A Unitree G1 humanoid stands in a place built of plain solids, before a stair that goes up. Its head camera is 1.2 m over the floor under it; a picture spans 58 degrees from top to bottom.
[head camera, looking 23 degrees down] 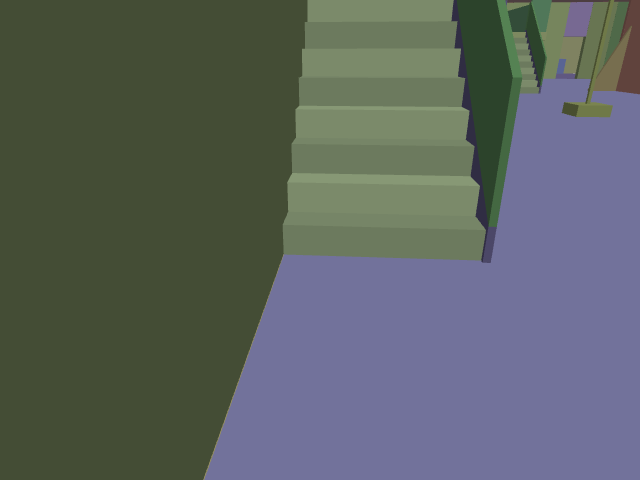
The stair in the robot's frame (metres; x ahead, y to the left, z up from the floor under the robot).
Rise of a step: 0.21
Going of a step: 0.25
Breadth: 1.27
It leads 4 degrees to the right of straight ahead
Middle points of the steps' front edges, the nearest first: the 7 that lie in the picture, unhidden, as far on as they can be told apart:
2.54 -0.39 0.21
2.79 -0.41 0.42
3.04 -0.43 0.63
3.29 -0.45 0.84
3.54 -0.47 1.05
3.80 -0.49 1.26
4.05 -0.50 1.47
